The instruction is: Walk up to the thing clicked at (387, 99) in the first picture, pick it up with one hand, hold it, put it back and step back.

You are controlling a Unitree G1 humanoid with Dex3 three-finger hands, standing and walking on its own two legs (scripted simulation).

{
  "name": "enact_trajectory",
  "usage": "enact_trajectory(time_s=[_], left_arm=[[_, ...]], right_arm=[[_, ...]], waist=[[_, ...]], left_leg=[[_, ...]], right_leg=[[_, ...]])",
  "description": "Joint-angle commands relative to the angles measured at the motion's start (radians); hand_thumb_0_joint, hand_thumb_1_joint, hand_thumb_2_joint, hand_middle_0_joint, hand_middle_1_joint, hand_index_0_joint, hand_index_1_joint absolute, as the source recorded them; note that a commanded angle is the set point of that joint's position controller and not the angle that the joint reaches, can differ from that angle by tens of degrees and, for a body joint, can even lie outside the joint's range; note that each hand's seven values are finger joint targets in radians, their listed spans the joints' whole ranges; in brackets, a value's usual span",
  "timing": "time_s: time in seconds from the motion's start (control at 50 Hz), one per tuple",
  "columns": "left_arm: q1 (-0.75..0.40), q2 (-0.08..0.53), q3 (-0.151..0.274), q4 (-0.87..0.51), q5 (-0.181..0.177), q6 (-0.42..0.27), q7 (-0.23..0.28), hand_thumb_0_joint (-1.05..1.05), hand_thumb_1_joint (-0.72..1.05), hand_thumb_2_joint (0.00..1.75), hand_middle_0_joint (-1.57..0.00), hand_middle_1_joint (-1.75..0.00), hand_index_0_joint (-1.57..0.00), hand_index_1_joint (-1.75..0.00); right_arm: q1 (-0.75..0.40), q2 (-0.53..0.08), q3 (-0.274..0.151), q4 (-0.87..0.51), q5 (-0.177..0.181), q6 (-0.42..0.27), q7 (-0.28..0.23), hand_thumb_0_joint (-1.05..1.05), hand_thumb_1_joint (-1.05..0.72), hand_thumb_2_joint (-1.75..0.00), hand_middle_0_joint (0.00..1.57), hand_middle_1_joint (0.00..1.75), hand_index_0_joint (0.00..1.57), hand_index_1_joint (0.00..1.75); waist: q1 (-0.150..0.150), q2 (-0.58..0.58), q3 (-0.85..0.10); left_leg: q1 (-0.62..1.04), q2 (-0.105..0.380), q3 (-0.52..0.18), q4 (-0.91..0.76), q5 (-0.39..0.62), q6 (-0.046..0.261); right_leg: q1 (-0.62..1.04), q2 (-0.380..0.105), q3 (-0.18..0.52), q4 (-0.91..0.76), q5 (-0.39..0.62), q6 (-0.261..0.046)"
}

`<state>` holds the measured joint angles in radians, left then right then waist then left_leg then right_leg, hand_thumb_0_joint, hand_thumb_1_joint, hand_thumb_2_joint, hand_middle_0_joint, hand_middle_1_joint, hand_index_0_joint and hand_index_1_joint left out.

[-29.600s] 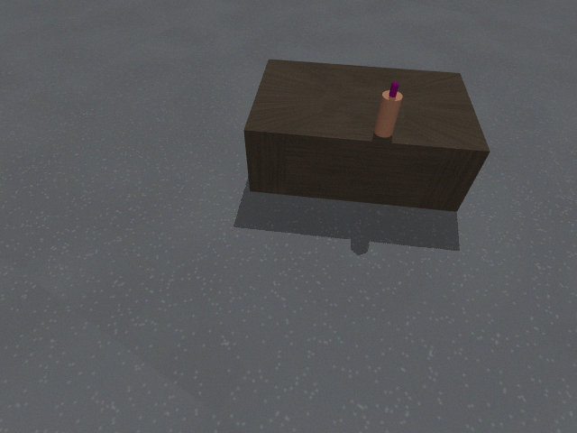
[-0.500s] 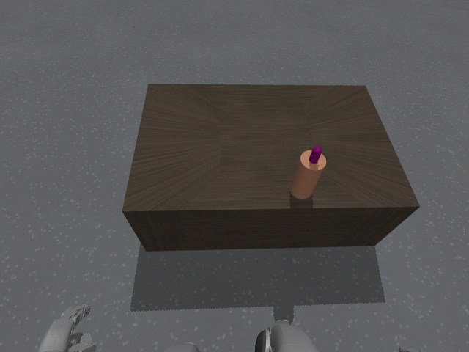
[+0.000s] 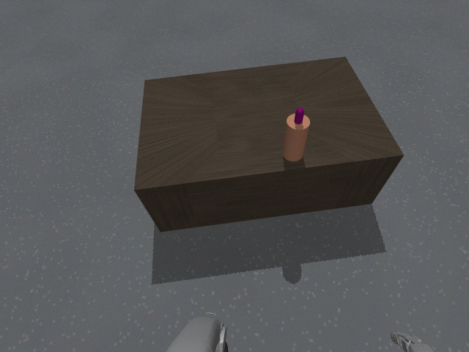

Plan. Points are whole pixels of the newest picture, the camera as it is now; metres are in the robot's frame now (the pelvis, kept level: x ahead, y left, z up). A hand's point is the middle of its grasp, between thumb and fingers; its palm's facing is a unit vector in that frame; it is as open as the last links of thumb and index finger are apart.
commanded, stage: step back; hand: right
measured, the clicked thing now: (296, 133) +0.82 -0.13 -0.29
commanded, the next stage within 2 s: stand in 1.90 s
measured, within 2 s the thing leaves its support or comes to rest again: neither
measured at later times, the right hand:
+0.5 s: hand out of the picture -0.03 -0.25 -0.13, palm faces -0.09 +0.90 -0.42, open 7.4 cm
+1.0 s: hand out of the picture -0.21 -0.23 -0.15, palm faces -0.14 +0.91 -0.38, open 7.4 cm
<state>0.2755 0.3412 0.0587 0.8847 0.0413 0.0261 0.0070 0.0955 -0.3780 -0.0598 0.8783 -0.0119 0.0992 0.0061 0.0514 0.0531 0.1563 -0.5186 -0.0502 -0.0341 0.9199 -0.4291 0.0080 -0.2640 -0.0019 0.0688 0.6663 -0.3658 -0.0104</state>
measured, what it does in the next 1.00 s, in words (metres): walks backwards: left foot, then right foot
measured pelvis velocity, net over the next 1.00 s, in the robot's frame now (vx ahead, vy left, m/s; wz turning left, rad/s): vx -0.29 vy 0.02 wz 0.08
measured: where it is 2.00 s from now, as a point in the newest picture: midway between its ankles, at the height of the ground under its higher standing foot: outside the picture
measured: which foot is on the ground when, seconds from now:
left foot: up 0.00-0.22, down 0.24-0.60, up 0.62-0.88, down 0.90-1.00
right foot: down 0.00-0.26, up 0.28-0.56, down 0.58-0.92, up 0.94-1.00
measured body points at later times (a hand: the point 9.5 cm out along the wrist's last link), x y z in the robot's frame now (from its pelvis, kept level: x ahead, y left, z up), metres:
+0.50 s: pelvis -0.14 +0.02 +0.00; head -0.08 +0.03 +0.45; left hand -0.03 +0.33 -0.12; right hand -0.03 -0.29 -0.11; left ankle -0.11 +0.14 -0.72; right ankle -0.19 -0.12 -0.67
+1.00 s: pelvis -0.29 +0.02 +0.00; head -0.26 +0.04 +0.45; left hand -0.21 +0.34 -0.12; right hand -0.20 -0.28 -0.12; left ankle -0.30 +0.12 -0.72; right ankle -0.23 -0.11 -0.70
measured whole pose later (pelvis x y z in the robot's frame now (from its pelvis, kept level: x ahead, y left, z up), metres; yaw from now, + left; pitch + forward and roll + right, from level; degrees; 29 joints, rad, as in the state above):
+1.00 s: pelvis -0.29 +0.02 +0.00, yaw +5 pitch -3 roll +1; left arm 0.15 0.39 0.06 0.87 0.03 0.06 0.01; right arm 0.22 -0.34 -0.03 0.95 -0.05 0.02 0.00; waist 0.01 -0.05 0.11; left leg -0.22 -0.05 -0.01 0.62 -0.35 0.04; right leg -0.44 -0.01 0.05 0.88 -0.48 -0.01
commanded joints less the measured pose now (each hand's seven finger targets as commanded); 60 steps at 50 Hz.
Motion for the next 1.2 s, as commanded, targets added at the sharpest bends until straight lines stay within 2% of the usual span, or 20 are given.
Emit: enact_trajectory(time_s=[0.0, 0.12, 0.2, 0.22, 0.26, 0.28, 0.34, 0.48, 0.54, 0.58, 0.6, 0.62, 0.7, 0.86, 0.9, 0.92, 1.0, 1.1, 1.14, 1.18], left_arm=[[-0.217, 0.287, 0.088, -0.158, 0.001, -0.035, 0.034, 0.0, 0.9, 0.9, -0.2, -0.3, -0.2, -0.3], [-0.06, 0.26, 0.089, -0.142, 0.008, -0.011, 0.046, 0.0, 0.9, 0.9, -0.2, -0.3, -0.2, -0.3], [-0.122, 0.275, 0.074, -0.166, -0.023, 0.02, 0.035, 0.0, 0.9, 0.9, -0.2, -0.3, -0.2, -0.3], [-0.099, 0.237, 0.059, -0.178, -0.026, 0.025, 0.032, 0.0, 0.9, 0.9, -0.2, -0.3, -0.2, -0.3], [-0.177, 0.23, 0.061, -0.195, -0.031, 0.026, 0.047, 0.0, 0.9, 0.9, -0.2, -0.3, -0.2, -0.3], [-0.224, 0.254, 0.065, -0.187, -0.02, 0.023, 0.052, 0.0, 0.9, 0.9, -0.2, -0.3, -0.2, -0.3], [-0.129, 0.247, 0.067, -0.13, -0.043, 0.017, 0.03, 0.0, 0.9, 0.9, -0.2, -0.3, -0.2, -0.3], [-0.128, 0.207, 0.053, -0.127, -0.02, -0.014, 0.021, 0.0, 0.9, 0.9, -0.2, -0.3, -0.2, -0.3], [-0.038, 0.2, 0.052, -0.071, -0.005, -0.025, 0.022, 0.0, 0.9, 0.9, -0.2, -0.3, -0.2, -0.3], [-0.042, 0.335, 0.092, -0.075, 0.01, -0.028, 0.021, 0.0, 0.9, 0.9, -0.2, -0.3, -0.2, -0.3], [-0.102, 0.425, 0.108, -0.099, 0.006, -0.019, 0.019, 0.0, 0.9, 0.9, -0.2, -0.3, -0.2, -0.3], [-0.173, 0.411, 0.106, -0.128, -0.001, -0.025, 0.024, 0.0, 0.9, 0.9, -0.2, -0.3, -0.2, -0.3], [-0.208, 0.273, 0.078, -0.136, 0.006, -0.016, 0.026, 0.0, 0.9, 0.9, -0.2, -0.3, -0.2, -0.3], [-0.132, 0.256, 0.065, -0.125, -0.003, 0.01, 0.009, 0.0, 0.9, 0.9, -0.2, -0.3, -0.2, -0.3], [-0.067, 0.162, 0.035, -0.114, -0.017, 0.012, 0.006, 0.0, 0.9, 0.9, -0.2, -0.3, -0.2, -0.3], [-0.161, 0.24, 0.053, -0.108, -0.007, 0.011, 0.018, 0.0, 0.9, 0.9, -0.2, -0.3, -0.2, -0.3], [-0.11, 0.246, 0.058, -0.045, -0.026, 0.002, -0.016, 0.0, 0.9, 0.9, -0.2, -0.3, -0.2, -0.3], [-0.156, 0.221, 0.046, -0.03, -0.012, -0.032, -0.027, 0.0, 0.9, 0.9, -0.2, -0.3, -0.2, -0.3], [-0.081, 0.205, 0.045, 0.021, -0.006, -0.055, -0.014, 0.0, 0.9, 0.9, -0.2, -0.3, -0.2, -0.3], [0.01, 0.272, 0.068, 0.063, 0.007, -0.078, 0.003, 0.0, 0.9, 0.9, -0.2, -0.3, -0.2, -0.3]], right_arm=[[0.073, -0.194, -0.058, -0.051, 0.02, -0.04, -0.021, 0.0, -0.9, -0.9, 0.2, 0.3, 0.2, 0.3], [0.04, -0.164, -0.026, -0.086, 0.003, -0.071, -0.035, 0.0, -0.9, -0.9, 0.2, 0.3, 0.2, 0.3], [0.168, -0.17, -0.046, -0.037, -0.015, -0.085, -0.035, 0.0, -0.9, -0.9, 0.2, 0.3, 0.2, 0.3], [0.147, -0.22, -0.065, -0.041, -0.028, -0.087, -0.036, 0.0, -0.9, -0.9, 0.2, 0.3, 0.2, 0.3], [0.097, -0.39, -0.088, -0.078, -0.032, -0.079, -0.023, 0.0, -0.9, -0.9, 0.2, 0.3, 0.2, 0.3], [0.075, -0.391, -0.092, -0.078, -0.03, -0.085, -0.027, 0.0, -0.9, -0.9, 0.2, 0.3, 0.2, 0.3], [-0.03, -0.251, -0.045, -0.097, -0.032, -0.087, -0.037, 0.0, -0.9, -0.9, 0.2, 0.3, 0.2, 0.3], [0.077, -0.252, -0.049, -0.09, -0.019, -0.066, -0.033, 0.0, -0.9, -0.9, 0.2, 0.3, 0.2, 0.3], [0.008, -0.257, -0.045, -0.105, 0.001, -0.049, -0.027, 0.0, -0.9, -0.9, 0.2, 0.3, 0.2, 0.3], [0.005, -0.176, -0.016, -0.131, 0.011, -0.057, -0.027, 0.0, -0.9, -0.9, 0.2, 0.3, 0.2, 0.3], [-0.017, -0.18, -0.028, -0.133, 0.01, -0.052, -0.048, 0.0, -0.9, -0.9, 0.2, 0.3, 0.2, 0.3], [0.008, -0.219, -0.05, -0.116, 0.014, -0.049, -0.05, 0.0, -0.9, -0.9, 0.2, 0.3, 0.2, 0.3], [0.064, -0.187, -0.025, -0.071, 0.017, -0.059, -0.042, 0.0, -0.9, -0.9, 0.2, 0.3, 0.2, 0.3], [0.167, -0.168, -0.039, -0.007, -0.025, -0.113, -0.039, 0.0, -0.9, -0.9, 0.2, 0.3, 0.2, 0.3], [0.088, -0.291, -0.066, -0.031, -0.055, -0.118, -0.038, 0.0, -0.9, -0.9, 0.2, 0.3, 0.2, 0.3], [0.076, -0.349, -0.069, -0.041, -0.036, -0.119, -0.032, 0.0, -0.9, -0.9, 0.2, 0.3, 0.2, 0.3], [-0.055, -0.22, -0.033, -0.048, -0.04, -0.14, -0.035, 0.0, -0.9, -0.9, 0.2, 0.3, 0.2, 0.3], [0.052, -0.245, -0.055, -0.012, -0.043, -0.129, -0.015, 0.0, -0.9, -0.9, 0.2, 0.3, 0.2, 0.3], [0.032, -0.235, -0.05, -0.015, -0.032, -0.114, -0.01, 0.0, -0.9, -0.9, 0.2, 0.3, 0.2, 0.3], [0.03, -0.148, -0.026, -0.035, -0.013, -0.114, -0.009, 0.0, -0.9, -0.9, 0.2, 0.3, 0.2, 0.3]], waist=[[-0.106, -0.177, -0.083], [0.01, -0.246, -0.182], [-0.043, -0.242, -0.251], [-0.027, -0.144, -0.265], [-0.082, 0.186, -0.239], [-0.1, 0.209, -0.184], [-0.012, 0.095, -0.153], [-0.078, 0.128, -0.241], [-0.025, 0.103, -0.307], [-0.022, -0.194, -0.271], [0.023, -0.343, -0.215], [-0.013, -0.323, -0.143], [-0.046, -0.194, -0.142], [-0.032, -0.21, -0.246], [0.008, 0.101, -0.198], [-0.065, 0.094, -0.157], [0.002, 0.071, -0.074], [-0.077, 0.125, -0.099], [-0.032, 0.099, -0.124], [0.003, -0.086, -0.187]], left_leg=[[0.068, -0.09, -0.16, 0.328, 0.001, -0.011], [-0.027, -0.003, -0.058, -0.091, -0.091, -0.038], [0.259, 0.019, 0.046, -0.584, 0.258, -0.008], [0.365, 0.112, -0.107, -0.548, 0.423, 0.016], [0.303, 0.439, -0.455, -0.535, 0.665, 0.263], [0.193, 0.487, -0.525, -0.575, 0.612, 0.323], [0.248, 0.281, -0.172, -0.461, 0.707, 0.214], [0.506, 0.28, -0.165, -0.339, 0.755, 0.223], [0.406, 0.238, -0.107, -0.228, 0.62, 0.149], [0.02, 0.051, -0.063, -0.092, 0.147, 0.039], [0.041, -0.031, -0.057, 0.121, -0.202, 0.004], [0.114, 0.023, -0.137, 0.253, -0.212, 0.0], [0.065, -0.063, -0.092, 0.268, -0.08, -0.01], [0.355, 0.028, 0.006, -0.62, 0.175, 0.01], [0.497, 0.334, -0.455, -0.635, 0.113, 0.122], [0.239, 0.459, -0.517, -0.663, -0.013, 0.241], [0.158, 0.252, -0.185, -0.62, 0.069, 0.143], [0.319, 0.244, -0.202, -0.6, -0.088, 0.153], [0.264, 0.226, -0.132, -0.492, 0.015, 0.134], [0.098, 0.121, -0.029, -0.224, 0.122, 0.05]], right_leg=[[-0.161, -0.205, 0.128, -0.264, 0.356, -0.16], [0.268, -0.214, 0.124, -0.117, 0.577, -0.163], [0.177, -0.18, 0.083, 0.07, 0.607, -0.114], [0.019, -0.121, 0.067, 0.131, 0.428, -0.067], [-0.201, 0.073, 0.033, 0.421, -0.305, 0.002], [-0.165, 0.048, 0.102, 0.53, -0.308, 0.003], [-0.209, 0.088, 0.103, 0.605, -0.164, -0.006], [-0.151, 0.016, -0.031, 0.038, -0.13, 0.03], [0.07, 0.019, -0.075, -0.337, 0.197, 0.001], [0.219, -0.2, 0.273, -0.257, 0.361, -0.093], [-0.009, -0.402, 0.446, -0.314, 0.403, -0.28], [-0.179, -0.439, 0.475, -0.347, 0.377, -0.3], [-0.034, -0.214, 0.106, -0.197, 0.551, -0.193], [0.075, -0.181, 0.092, 0.007, 0.272, -0.114], [-0.359, 0.024, -0.049, 0.249, -0.189, -0.015], [-0.226, -0.026, 0.044, 0.311, -0.242, 0.002], [-0.113, 0.0, 0.047, 0.278, -0.046, -0.007], [-0.084, -0.003, -0.056, -0.062, -0.136, 0.003], [0.09, 0.016, -0.086, -0.333, -0.007, -0.016], [0.312, -0.103, 0.16, -0.382, 0.093, -0.057]])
